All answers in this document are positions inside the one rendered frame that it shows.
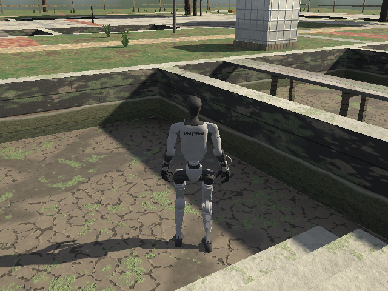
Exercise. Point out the robot head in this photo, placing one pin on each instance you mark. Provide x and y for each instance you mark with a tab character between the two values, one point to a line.
194	107

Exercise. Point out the robot left upper arm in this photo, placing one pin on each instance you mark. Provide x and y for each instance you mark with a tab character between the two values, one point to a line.
175	128

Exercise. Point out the robot right thigh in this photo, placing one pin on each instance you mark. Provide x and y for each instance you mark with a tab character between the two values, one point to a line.
207	188

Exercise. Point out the robot right upper arm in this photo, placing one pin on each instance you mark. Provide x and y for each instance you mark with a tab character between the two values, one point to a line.
213	128

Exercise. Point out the left robot hand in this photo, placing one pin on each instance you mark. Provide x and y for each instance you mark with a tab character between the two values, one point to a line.
164	173

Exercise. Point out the right robot hand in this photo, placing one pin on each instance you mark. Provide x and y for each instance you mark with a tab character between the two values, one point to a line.
224	174

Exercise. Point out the left robot forearm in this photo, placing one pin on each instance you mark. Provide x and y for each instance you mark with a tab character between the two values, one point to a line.
166	161

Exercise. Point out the right robot forearm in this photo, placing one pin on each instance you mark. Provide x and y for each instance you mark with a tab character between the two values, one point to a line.
222	161

